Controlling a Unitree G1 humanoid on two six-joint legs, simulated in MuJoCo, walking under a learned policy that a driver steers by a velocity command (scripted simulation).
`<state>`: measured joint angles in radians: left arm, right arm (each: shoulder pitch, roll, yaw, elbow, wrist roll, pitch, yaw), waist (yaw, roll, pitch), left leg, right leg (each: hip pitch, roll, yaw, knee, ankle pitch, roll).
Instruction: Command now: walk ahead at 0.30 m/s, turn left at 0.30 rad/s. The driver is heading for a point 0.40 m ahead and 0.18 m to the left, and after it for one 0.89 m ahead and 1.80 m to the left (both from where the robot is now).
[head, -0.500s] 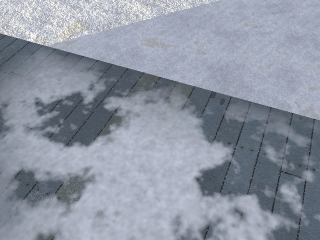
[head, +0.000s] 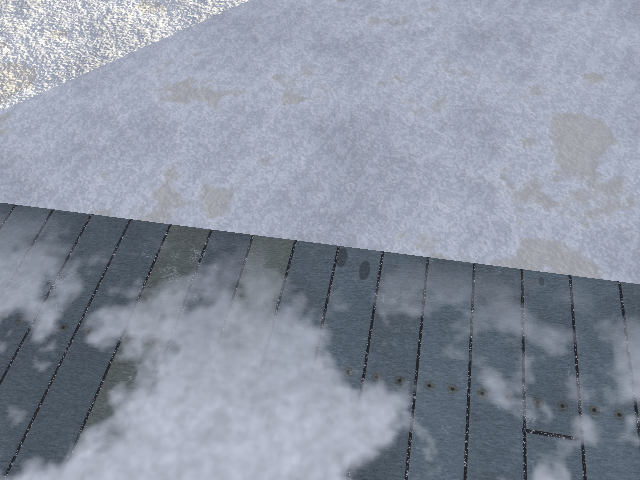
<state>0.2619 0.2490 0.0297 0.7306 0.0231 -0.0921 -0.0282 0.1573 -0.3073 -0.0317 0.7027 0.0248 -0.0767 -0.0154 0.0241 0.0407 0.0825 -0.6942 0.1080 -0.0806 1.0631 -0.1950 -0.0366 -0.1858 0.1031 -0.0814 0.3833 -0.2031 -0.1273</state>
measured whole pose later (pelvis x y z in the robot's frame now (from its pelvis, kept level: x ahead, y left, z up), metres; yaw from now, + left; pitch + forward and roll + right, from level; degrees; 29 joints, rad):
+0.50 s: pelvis +0.20 +0.04 -0.01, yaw +24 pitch +3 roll -2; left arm 0.01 0.25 0.04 0.68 0.00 0.00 0.02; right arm 0.23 -0.31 -0.09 0.57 0.02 0.03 -0.03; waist -0.03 0.01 0.06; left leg -0.41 -0.16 -0.18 0.45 -0.06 0.08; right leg -0.55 0.05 0.19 0.88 -0.35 0.06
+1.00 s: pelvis +0.28 -0.01 +0.00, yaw +53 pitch +2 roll -1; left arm 0.11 0.24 0.06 0.67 0.02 0.01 0.04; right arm 0.21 -0.33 -0.09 0.56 0.03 0.08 -0.01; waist 0.01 0.04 0.06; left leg -0.57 0.09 -0.03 1.08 -0.34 -0.12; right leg -0.24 -0.03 -0.15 0.41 -0.19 -0.03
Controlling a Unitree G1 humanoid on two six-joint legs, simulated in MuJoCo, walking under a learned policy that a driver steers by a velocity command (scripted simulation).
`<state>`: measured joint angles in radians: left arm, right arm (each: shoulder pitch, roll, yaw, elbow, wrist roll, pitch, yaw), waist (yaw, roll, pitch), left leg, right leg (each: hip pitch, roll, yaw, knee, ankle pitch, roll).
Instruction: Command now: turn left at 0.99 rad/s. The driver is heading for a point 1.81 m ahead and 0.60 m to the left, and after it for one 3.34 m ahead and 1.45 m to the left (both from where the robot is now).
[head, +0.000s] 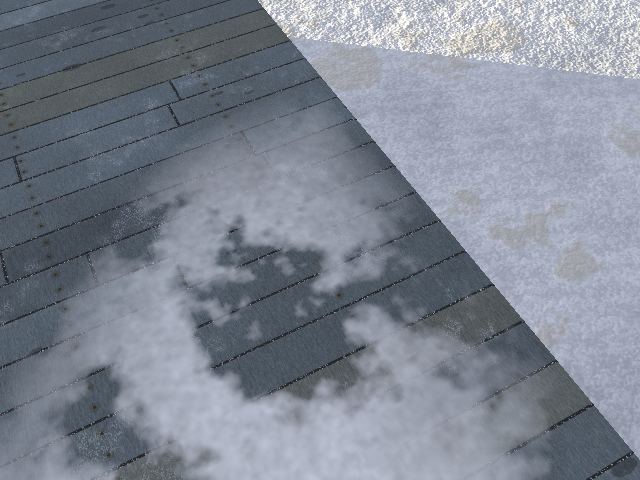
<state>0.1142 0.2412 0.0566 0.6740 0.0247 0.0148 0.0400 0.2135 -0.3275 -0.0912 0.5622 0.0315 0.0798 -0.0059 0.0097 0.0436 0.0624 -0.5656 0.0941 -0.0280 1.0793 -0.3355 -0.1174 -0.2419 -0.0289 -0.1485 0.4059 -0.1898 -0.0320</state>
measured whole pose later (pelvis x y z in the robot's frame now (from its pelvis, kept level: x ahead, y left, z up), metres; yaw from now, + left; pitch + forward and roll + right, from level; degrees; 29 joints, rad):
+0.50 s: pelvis +0.14 +0.10 +0.00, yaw +21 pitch +3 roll -2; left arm 0.06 0.30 0.07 0.71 -0.02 -0.10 -0.06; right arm 0.51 -0.23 -0.02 0.74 0.01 -0.07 -0.01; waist -0.07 -0.04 0.00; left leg 0.10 -0.01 -0.06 0.21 -0.35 0.06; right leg -0.75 -0.07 0.00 0.73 0.12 0.03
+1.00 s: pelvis +0.55 +0.23 -0.01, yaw +24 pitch +1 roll -3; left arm 0.50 0.26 0.04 0.88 -0.02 -0.11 -0.02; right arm 0.07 -0.27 0.00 0.65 0.01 -0.10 0.02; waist 0.08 0.03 0.00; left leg -0.82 0.15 -0.05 0.88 0.06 0.02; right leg 0.05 0.08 -0.04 0.23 -0.30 -0.05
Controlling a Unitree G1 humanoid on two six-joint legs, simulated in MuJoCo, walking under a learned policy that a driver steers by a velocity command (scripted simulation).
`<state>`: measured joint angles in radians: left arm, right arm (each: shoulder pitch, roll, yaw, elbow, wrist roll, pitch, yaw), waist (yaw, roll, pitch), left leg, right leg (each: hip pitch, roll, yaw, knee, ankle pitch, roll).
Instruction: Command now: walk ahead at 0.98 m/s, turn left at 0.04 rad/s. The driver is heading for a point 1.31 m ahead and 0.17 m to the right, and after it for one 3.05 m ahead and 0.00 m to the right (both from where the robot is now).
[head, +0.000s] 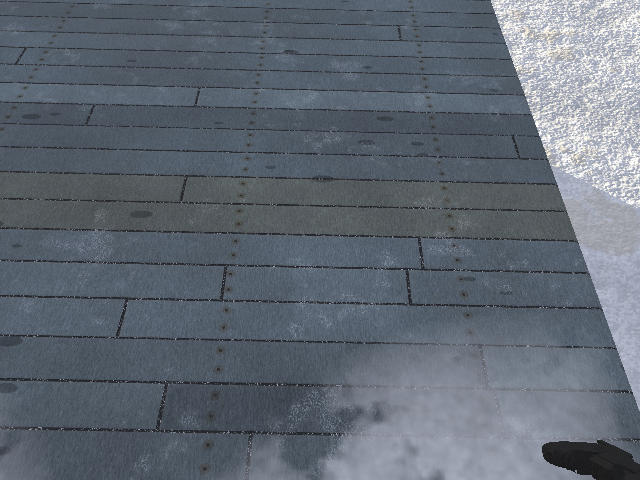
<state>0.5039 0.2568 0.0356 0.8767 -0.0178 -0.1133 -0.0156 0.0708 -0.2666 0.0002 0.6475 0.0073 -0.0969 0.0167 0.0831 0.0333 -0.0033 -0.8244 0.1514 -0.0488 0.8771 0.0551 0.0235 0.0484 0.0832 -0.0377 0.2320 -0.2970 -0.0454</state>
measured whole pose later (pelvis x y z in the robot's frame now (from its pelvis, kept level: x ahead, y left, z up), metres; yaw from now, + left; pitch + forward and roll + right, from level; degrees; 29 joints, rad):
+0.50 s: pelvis +0.47 +0.06 +0.00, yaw -1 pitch +0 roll +2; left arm 0.06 0.28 0.00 0.69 -0.01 -0.10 -0.03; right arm 0.52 -0.25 -0.03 0.88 0.01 -0.12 0.02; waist -0.09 -0.04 0.01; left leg 0.08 -0.09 0.03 0.22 -0.30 0.05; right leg -0.79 -0.14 0.03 0.78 0.13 -0.02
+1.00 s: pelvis +0.96 -0.01 +0.00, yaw -17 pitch +0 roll +0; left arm 0.50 0.24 0.05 0.80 -0.04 -0.07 0.00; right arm -0.02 -0.27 -0.01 0.60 -0.01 -0.15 0.01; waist 0.13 0.03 0.03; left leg -0.69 0.07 -0.16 0.62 0.09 -0.04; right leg -0.01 0.15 0.22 0.34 -0.30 -0.11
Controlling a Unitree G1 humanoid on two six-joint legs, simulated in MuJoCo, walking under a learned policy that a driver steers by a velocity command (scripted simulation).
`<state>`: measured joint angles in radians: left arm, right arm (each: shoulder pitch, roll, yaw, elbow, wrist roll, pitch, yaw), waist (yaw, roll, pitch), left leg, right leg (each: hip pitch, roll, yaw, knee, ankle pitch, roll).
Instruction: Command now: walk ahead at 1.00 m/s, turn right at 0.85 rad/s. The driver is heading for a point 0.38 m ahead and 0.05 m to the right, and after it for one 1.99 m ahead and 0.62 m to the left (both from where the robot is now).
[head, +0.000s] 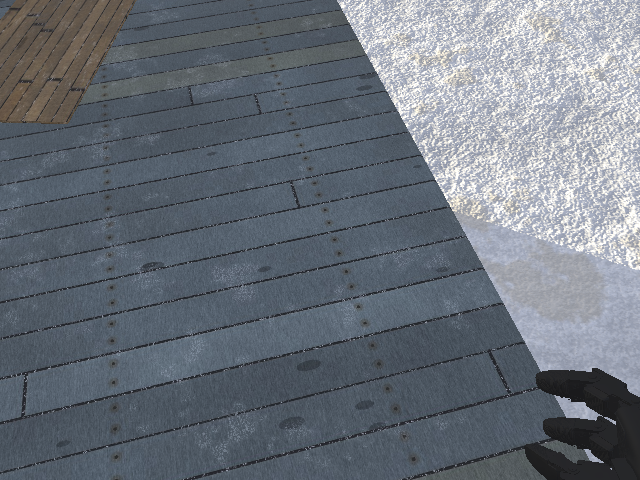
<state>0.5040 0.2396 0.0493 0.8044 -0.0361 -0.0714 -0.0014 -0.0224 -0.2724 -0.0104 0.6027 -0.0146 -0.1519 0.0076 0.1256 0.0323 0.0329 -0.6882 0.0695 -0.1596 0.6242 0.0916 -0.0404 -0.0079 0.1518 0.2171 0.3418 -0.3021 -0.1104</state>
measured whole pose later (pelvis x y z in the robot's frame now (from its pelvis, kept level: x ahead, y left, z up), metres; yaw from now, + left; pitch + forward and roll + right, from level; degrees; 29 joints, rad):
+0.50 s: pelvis +0.43 -0.01 -0.01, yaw -8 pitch -1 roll +1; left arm -0.03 0.24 0.02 0.56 -0.02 -0.12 -0.03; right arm 0.61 -0.26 -0.05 0.89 0.04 -0.08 0.00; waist -0.14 0.01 0.01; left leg 0.08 -0.01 -0.12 0.33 -0.41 -0.02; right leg -0.49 -0.02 0.09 0.56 -0.05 -0.02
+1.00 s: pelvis +0.81 +0.04 -0.06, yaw +19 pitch -2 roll -4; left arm 0.38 0.28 0.05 0.83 0.01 -0.03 0.00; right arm 0.10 -0.33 -0.05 0.67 0.07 -0.02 0.07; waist 0.02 0.03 0.04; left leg -0.59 0.00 0.08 0.79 -0.16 0.15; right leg 0.31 -0.10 -0.31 0.57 -0.43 0.10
